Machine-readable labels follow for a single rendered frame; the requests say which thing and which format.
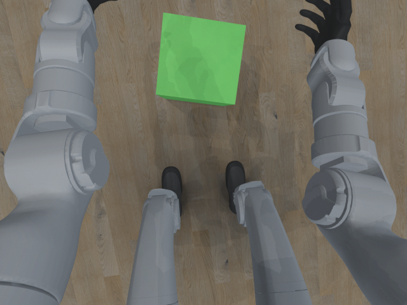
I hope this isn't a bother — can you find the right robot upper arm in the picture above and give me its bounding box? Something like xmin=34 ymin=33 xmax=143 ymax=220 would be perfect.
xmin=302 ymin=167 xmax=407 ymax=305

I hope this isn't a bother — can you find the robot right shin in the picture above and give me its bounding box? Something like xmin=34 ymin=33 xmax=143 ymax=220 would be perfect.
xmin=233 ymin=181 xmax=273 ymax=211

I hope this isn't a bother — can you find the left robot thigh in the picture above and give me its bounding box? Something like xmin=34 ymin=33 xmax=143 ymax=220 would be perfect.
xmin=127 ymin=194 xmax=181 ymax=305

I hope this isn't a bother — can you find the robot right forearm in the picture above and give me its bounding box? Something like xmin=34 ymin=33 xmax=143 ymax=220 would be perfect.
xmin=307 ymin=39 xmax=390 ymax=185

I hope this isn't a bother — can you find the robot left hand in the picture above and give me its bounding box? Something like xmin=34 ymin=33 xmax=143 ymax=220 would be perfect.
xmin=87 ymin=0 xmax=117 ymax=14

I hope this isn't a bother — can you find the carton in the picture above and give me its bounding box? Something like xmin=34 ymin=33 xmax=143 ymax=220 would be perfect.
xmin=156 ymin=13 xmax=246 ymax=106

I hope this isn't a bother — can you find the left robot upper arm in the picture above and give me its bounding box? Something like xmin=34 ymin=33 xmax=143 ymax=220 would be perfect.
xmin=0 ymin=128 xmax=109 ymax=305

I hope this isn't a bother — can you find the robot right hand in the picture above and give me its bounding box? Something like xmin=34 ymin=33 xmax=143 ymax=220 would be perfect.
xmin=295 ymin=0 xmax=352 ymax=54

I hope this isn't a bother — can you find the robot left forearm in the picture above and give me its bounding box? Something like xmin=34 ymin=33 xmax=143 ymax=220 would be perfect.
xmin=4 ymin=0 xmax=99 ymax=189

